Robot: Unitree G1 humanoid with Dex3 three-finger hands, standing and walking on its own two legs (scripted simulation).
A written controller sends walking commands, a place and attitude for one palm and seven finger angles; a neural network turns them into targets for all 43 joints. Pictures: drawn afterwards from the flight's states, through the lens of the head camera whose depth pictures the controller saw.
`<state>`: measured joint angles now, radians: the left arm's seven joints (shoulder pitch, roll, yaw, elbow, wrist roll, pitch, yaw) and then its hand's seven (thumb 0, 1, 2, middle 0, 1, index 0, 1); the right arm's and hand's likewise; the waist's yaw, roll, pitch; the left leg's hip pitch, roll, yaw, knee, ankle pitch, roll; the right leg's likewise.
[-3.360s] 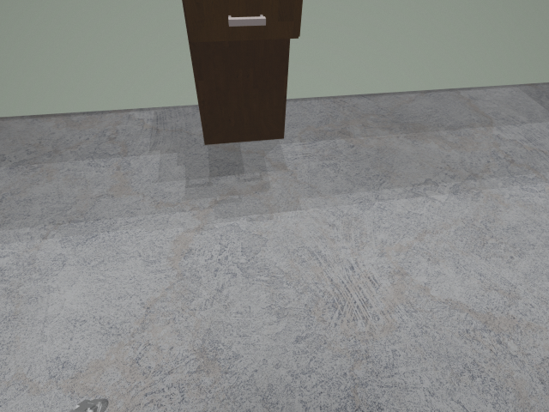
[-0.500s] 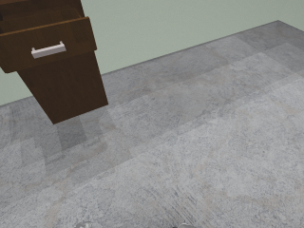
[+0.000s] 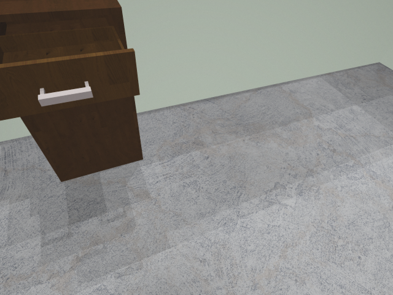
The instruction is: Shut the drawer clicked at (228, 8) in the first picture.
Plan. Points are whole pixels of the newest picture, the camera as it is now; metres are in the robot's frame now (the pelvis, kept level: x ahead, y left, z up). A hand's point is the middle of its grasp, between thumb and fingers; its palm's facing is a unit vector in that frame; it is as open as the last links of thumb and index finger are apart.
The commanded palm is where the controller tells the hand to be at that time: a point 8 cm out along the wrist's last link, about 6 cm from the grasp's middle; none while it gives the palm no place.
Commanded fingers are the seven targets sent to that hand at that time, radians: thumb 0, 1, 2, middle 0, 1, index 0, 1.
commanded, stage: walk to a spot facing it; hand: left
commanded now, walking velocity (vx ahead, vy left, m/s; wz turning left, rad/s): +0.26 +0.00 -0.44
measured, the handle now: (65, 91) +0.60 +0.43 +0.03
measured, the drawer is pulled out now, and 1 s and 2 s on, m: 0.28 0.28 0.28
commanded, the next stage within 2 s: turn to face it in 0.06 s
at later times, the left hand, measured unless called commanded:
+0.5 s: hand (150, 235) +0.28 +0.13 -0.15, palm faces +0.04 -0.98 -0.20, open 7.3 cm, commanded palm none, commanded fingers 0.00 0.90 0.90 -0.20 -0.30 -0.20 -0.30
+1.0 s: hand (106, 271) +0.19 +0.22 -0.15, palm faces +0.35 -0.89 -0.28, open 7.4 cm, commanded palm none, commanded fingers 0.00 0.90 0.90 -0.20 -0.30 -0.20 -0.30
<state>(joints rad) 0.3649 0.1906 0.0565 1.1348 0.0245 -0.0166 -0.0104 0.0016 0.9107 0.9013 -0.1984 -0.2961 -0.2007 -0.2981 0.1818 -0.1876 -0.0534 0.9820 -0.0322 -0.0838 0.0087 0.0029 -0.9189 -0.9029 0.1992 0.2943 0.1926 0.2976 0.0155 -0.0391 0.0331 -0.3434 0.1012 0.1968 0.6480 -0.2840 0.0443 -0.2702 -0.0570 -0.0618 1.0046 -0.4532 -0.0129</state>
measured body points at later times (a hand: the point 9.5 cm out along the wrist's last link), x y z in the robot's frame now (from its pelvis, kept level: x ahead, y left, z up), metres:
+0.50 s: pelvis +0.17 -0.04 +0.00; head +0.20 -0.05 +0.45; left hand +0.28 +0.18 -0.14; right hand +0.12 -0.25 -0.16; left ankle +0.09 +0.08 -0.65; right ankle +0.24 -0.14 -0.73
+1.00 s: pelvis +0.20 -0.02 +0.01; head +0.22 +0.00 +0.46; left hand +0.17 +0.26 -0.13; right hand +0.36 -0.23 -0.12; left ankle +0.20 +0.09 -0.73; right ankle +0.24 -0.15 -0.67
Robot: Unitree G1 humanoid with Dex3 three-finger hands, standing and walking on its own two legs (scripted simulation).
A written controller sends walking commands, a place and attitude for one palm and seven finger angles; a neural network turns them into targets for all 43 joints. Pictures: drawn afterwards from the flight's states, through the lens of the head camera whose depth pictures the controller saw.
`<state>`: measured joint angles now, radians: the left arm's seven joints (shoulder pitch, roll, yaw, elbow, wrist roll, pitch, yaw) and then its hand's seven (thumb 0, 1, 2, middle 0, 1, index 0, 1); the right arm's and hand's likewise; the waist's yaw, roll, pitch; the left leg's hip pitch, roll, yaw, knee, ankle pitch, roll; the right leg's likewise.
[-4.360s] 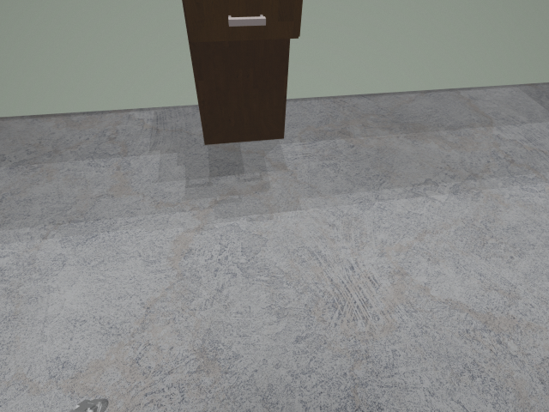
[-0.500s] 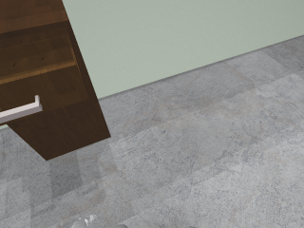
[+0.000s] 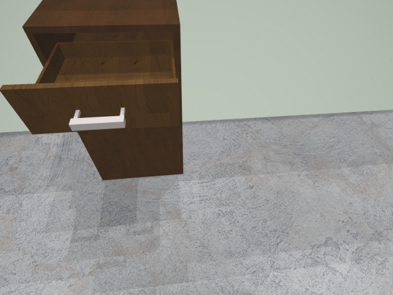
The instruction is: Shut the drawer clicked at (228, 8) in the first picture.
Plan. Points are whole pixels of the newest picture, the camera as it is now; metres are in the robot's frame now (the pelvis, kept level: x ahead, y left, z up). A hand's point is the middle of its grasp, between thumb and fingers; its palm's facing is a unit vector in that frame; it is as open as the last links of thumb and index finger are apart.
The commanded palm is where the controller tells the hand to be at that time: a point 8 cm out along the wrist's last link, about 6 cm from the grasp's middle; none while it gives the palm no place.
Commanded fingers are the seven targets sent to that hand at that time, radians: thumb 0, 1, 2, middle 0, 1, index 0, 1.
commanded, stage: turn to face it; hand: left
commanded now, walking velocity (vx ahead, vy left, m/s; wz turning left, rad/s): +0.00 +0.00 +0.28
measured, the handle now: (99, 117) +0.53 +0.30 +0.02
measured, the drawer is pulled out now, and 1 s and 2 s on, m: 0.28 0.28 0.28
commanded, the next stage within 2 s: take the last steps up to it in 0.16 s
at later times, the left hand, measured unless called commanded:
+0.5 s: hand out of the picture -0.06 +0.15 -0.16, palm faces +0.26 -0.94 -0.22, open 7.3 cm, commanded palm none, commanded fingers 0.00 0.90 0.90 -0.20 -0.30 -0.20 -0.30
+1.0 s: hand (123, 289) +0.16 +0.18 -0.17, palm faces +0.19 -0.95 -0.23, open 7.4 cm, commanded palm none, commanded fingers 0.00 0.90 0.90 -0.20 -0.30 -0.20 -0.30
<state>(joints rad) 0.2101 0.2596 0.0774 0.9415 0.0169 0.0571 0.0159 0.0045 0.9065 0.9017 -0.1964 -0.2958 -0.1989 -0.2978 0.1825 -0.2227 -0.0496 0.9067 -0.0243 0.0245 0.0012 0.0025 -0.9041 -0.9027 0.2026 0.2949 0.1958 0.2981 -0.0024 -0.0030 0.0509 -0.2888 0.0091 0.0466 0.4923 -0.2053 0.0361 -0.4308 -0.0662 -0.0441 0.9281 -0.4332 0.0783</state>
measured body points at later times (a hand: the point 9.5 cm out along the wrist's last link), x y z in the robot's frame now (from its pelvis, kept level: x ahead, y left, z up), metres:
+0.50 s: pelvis -0.02 -0.03 +0.01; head +0.00 -0.03 +0.45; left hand -0.07 +0.20 -0.15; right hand +0.11 -0.25 -0.14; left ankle -0.07 +0.10 -0.71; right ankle +0.01 -0.13 -0.74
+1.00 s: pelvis +0.10 -0.02 -0.02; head +0.13 -0.04 +0.43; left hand +0.15 +0.23 -0.15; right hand +0.05 -0.24 -0.18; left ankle -0.05 +0.09 -0.70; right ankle +0.19 -0.09 -0.74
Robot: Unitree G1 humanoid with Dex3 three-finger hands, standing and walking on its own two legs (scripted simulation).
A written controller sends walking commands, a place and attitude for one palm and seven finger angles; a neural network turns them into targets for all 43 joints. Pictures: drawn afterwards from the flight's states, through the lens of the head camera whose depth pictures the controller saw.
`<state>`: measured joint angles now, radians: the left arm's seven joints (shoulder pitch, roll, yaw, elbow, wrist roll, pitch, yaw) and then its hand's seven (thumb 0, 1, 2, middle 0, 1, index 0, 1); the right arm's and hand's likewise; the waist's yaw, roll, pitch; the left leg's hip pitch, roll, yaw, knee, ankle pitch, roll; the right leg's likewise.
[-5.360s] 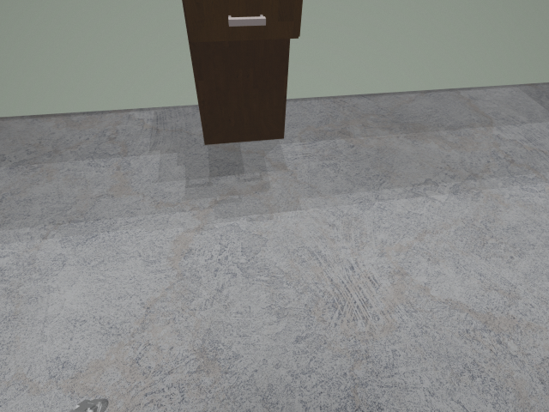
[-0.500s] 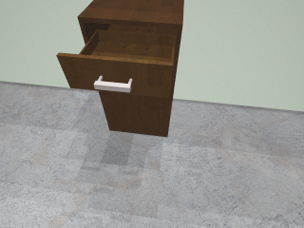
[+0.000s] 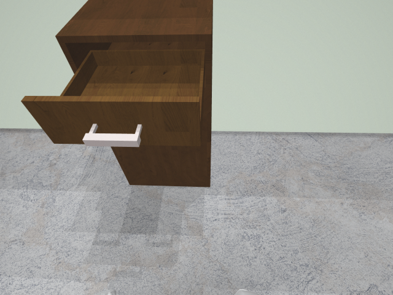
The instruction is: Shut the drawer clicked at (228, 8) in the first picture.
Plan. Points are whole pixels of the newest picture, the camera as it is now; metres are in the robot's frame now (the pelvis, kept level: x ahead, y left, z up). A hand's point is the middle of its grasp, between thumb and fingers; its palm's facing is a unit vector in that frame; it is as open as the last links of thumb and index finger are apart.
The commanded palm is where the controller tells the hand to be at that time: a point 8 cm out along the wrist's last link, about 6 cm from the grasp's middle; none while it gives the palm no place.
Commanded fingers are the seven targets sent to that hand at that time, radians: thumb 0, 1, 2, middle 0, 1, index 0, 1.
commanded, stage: take the last steps up to it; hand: left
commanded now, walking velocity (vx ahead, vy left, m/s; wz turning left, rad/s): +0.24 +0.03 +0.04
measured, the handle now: (114, 133) +0.48 +0.23 +0.04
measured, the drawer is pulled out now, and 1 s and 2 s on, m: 0.28 0.28 0.28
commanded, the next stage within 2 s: come to a stop and stand still in 0.30 s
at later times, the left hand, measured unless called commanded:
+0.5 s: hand out of the picture +0.08 +0.20 -0.17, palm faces +0.09 -0.99 -0.14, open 7.4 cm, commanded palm none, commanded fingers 0.00 0.90 0.90 -0.20 -0.30 -0.20 -0.30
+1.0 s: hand (132, 282) +0.17 +0.17 -0.14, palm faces -0.01 -0.96 -0.26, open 7.4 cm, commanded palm none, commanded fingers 0.00 0.90 0.90 -0.20 -0.30 -0.20 -0.30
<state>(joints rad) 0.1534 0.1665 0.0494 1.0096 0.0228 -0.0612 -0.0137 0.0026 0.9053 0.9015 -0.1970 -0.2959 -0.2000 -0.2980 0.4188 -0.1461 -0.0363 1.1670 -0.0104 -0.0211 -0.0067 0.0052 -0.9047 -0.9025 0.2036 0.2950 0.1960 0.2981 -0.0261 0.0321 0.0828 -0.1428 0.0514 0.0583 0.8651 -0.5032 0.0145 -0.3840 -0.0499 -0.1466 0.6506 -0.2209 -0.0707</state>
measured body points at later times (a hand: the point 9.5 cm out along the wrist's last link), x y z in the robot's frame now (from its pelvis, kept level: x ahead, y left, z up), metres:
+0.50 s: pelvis +0.13 +0.04 +0.01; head +0.15 +0.07 +0.46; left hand +0.08 +0.25 -0.16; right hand +0.23 -0.18 -0.12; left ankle +0.17 +0.13 -0.72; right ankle +0.08 -0.08 -0.70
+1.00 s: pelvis +0.12 -0.02 +0.02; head +0.13 -0.05 +0.47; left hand +0.17 +0.22 -0.12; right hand +0.13 -0.25 -0.15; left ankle +0.16 +0.12 -0.70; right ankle +0.11 -0.13 -0.72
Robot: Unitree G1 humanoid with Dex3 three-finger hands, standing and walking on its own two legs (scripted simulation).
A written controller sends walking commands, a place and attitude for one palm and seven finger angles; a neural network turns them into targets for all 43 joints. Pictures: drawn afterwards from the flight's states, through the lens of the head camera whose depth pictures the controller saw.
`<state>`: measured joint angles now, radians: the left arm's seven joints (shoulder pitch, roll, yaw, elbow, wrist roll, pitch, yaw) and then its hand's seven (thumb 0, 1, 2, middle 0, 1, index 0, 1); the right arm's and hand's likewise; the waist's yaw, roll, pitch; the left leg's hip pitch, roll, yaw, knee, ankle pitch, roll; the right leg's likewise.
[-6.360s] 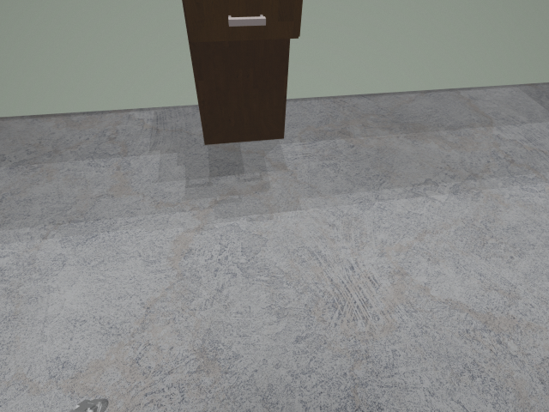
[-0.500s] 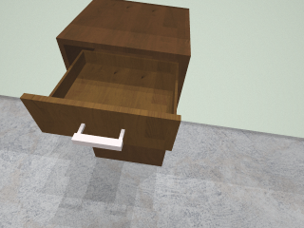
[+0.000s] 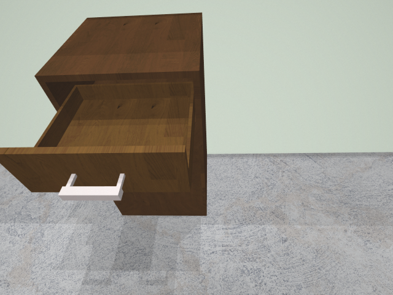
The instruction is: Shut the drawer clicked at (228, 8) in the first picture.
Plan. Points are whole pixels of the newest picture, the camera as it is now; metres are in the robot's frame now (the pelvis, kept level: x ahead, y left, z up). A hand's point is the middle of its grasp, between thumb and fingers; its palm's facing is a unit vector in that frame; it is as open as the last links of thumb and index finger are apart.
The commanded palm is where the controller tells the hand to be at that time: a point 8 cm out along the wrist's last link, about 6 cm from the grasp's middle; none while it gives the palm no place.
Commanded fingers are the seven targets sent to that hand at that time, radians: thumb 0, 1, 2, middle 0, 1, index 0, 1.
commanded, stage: come to a stop and stand still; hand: left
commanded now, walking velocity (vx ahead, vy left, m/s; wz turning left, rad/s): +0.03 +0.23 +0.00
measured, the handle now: (94, 185) +0.34 +0.26 +0.02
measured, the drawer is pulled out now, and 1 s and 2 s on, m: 0.28 0.28 0.28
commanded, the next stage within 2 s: look again from close up in 0.88 s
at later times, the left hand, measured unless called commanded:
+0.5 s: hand out of the picture +0.02 +0.25 -0.19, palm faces +0.02 -0.96 -0.27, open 7.4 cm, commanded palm none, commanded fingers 0.00 0.90 0.90 -0.20 -0.30 -0.20 -0.30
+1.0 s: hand out of the picture +0.01 +0.25 -0.17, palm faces -0.04 -0.97 -0.26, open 7.4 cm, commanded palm none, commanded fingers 0.00 0.90 0.90 -0.20 -0.30 -0.20 -0.30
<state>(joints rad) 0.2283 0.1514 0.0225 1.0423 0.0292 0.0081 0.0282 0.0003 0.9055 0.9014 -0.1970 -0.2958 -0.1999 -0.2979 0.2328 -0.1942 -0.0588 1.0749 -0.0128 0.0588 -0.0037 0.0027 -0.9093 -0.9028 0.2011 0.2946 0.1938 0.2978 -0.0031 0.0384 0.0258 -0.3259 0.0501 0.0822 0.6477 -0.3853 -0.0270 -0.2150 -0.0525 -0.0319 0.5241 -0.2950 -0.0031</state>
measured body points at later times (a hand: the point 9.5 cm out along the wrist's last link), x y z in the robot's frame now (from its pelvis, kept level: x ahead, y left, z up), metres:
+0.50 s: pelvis -0.01 +0.05 -0.02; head -0.01 +0.05 +0.43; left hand +0.02 +0.30 -0.16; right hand +0.08 -0.20 -0.15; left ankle -0.03 +0.17 -0.74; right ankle -0.01 -0.11 -0.74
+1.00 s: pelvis -0.03 +0.05 -0.01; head -0.02 +0.05 +0.44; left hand +0.02 +0.30 -0.15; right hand -0.01 -0.19 -0.16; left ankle -0.03 +0.17 -0.74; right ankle -0.01 -0.11 -0.74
